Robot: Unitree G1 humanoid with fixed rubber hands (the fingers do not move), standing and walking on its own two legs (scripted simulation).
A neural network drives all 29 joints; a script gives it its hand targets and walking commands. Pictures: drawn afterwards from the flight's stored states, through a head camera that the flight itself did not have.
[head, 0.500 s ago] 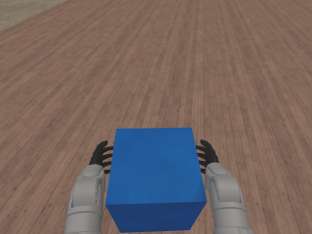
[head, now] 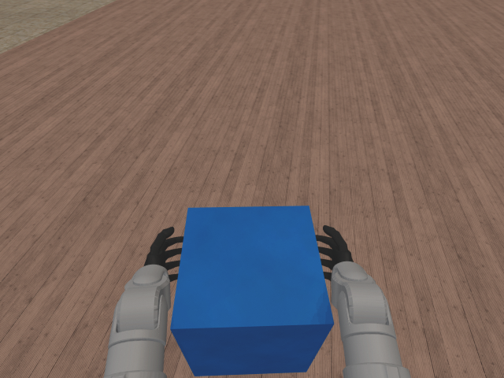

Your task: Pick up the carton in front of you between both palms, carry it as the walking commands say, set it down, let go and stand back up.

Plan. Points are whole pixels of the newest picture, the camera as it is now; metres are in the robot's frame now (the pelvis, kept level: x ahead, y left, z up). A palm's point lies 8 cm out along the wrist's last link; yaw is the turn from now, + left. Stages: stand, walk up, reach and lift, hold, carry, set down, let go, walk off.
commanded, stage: carry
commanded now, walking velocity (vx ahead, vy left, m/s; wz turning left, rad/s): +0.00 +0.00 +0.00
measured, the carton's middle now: (249, 293) +0.29 +0.00 -0.04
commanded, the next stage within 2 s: hold in 0.36 s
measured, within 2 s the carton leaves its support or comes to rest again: neither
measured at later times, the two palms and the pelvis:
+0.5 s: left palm (140, 289) +0.26 +0.17 +0.04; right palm (329, 276) +0.28 -0.13 +0.04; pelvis -0.01 +0.00 +0.01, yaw +6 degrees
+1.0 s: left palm (141, 302) +0.23 +0.16 +0.05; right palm (331, 264) +0.30 -0.13 +0.05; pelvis -0.02 -0.05 +0.01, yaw +13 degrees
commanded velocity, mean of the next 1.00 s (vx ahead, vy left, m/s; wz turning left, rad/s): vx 0.00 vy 0.00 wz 0.00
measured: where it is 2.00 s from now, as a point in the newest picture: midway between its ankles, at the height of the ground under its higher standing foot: outside the picture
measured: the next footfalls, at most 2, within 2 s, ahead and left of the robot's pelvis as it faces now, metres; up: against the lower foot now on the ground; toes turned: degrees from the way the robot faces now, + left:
none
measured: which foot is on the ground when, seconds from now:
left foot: down 0.00-1.00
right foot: down 0.00-1.00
